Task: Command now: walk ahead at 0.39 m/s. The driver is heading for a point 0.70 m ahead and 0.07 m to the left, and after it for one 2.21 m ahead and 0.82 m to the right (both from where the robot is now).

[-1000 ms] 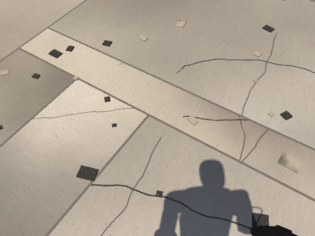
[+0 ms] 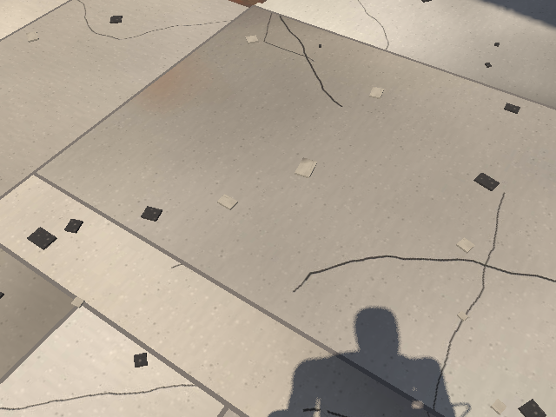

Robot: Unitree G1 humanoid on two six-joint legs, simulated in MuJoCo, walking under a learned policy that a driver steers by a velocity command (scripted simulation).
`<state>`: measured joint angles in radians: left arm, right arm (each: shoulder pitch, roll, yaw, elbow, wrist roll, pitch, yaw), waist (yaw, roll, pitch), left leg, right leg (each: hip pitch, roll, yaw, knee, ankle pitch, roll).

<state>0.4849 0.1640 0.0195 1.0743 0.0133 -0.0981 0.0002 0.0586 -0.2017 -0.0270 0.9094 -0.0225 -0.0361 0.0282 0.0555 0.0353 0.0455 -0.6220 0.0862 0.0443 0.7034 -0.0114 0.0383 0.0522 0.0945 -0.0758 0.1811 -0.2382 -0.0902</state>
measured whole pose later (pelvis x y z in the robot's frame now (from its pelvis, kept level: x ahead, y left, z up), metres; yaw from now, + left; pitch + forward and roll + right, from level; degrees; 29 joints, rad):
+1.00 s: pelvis +0.18 +0.01 +0.00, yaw +0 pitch +0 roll +0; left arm 0.40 0.14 0.02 1.13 0.02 -0.02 0.03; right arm 0.35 -0.15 -0.02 1.10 -0.03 -0.01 -0.01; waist 0.01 -0.01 -0.02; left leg -0.29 -0.03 0.06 0.61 -0.37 0.07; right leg -0.14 0.02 -0.01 0.43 -0.30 -0.06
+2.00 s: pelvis +0.50 +0.03 +0.00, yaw -6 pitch +1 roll +0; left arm 0.30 0.20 0.06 0.99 0.03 0.00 0.01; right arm 0.14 -0.17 -0.04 0.95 -0.01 0.02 -0.05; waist 0.05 -0.01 0.04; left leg -0.43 0.01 -0.03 0.80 -0.37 -0.01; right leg -0.30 0.10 -0.01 0.41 -0.12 -0.11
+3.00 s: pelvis +0.63 -0.09 -0.01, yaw -36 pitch +1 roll +0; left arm 0.45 0.23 0.03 0.92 0.01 -0.07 0.00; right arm 0.11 -0.26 -0.04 0.79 -0.03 -0.01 0.06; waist 0.04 0.04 0.04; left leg -0.66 0.07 0.08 0.75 -0.07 0.01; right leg 0.16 0.10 0.05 0.14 -0.32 -0.10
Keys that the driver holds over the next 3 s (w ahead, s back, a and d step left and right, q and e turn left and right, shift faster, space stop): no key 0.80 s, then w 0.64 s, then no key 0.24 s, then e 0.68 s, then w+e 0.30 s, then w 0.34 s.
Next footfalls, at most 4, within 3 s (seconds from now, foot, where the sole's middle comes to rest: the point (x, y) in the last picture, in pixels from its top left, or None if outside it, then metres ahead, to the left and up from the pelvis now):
0.12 left None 0.24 0.09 -0.78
0.52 right None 0.19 -0.10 -0.78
1.58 right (325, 371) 0.59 -0.04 -0.78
2.12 left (253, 379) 0.57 0.14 -0.78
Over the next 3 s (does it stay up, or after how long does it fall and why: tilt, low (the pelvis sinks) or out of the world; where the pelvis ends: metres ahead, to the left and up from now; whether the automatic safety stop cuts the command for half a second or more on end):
stays up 0.63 -0.09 -0.01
